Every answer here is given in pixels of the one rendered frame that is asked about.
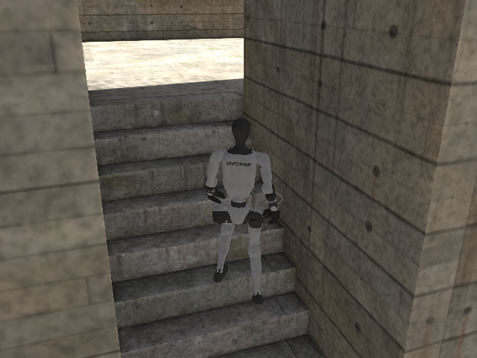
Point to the robot right hand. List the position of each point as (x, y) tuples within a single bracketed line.
[(272, 213)]

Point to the robot left hand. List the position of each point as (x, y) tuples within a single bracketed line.
[(218, 194)]

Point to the left robot shin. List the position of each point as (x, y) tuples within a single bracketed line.
[(223, 248)]

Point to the left robot forearm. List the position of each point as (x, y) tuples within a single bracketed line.
[(209, 190)]

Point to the robot torso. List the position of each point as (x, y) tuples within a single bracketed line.
[(239, 172)]

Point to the right robot forearm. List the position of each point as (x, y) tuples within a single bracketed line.
[(272, 200)]

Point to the robot right upper arm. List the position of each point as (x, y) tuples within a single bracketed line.
[(264, 160)]

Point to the robot left upper arm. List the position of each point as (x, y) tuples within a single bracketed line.
[(213, 166)]

